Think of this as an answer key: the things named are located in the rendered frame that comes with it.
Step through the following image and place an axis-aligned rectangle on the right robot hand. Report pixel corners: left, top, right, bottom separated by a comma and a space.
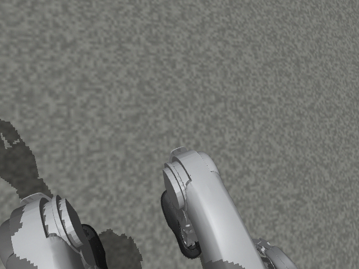
252, 238, 298, 269

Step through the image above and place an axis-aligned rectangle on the right robot foot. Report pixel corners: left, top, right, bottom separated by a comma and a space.
161, 190, 201, 258

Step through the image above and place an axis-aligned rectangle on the left robot foot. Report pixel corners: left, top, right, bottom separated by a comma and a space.
81, 224, 108, 269

